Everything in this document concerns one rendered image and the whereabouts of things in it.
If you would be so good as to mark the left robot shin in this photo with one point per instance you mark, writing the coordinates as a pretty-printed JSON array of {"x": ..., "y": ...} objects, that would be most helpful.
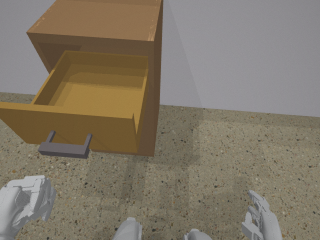
[{"x": 130, "y": 219}]

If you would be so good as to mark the robot left hand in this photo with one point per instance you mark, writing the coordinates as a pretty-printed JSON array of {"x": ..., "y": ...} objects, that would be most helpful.
[{"x": 31, "y": 194}]

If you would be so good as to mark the drawer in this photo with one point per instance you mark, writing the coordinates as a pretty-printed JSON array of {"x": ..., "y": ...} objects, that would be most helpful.
[{"x": 103, "y": 94}]

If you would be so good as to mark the handle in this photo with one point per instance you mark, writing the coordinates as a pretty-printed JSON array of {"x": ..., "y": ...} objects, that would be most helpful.
[{"x": 49, "y": 148}]

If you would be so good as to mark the cabinet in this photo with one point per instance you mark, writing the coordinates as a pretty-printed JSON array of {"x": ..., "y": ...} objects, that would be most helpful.
[{"x": 126, "y": 27}]

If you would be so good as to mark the left robot thigh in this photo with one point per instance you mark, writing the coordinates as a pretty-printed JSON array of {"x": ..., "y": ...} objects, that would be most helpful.
[{"x": 129, "y": 230}]

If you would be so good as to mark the robot right hand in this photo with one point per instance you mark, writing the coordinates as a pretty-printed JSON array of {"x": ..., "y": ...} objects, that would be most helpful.
[{"x": 266, "y": 223}]

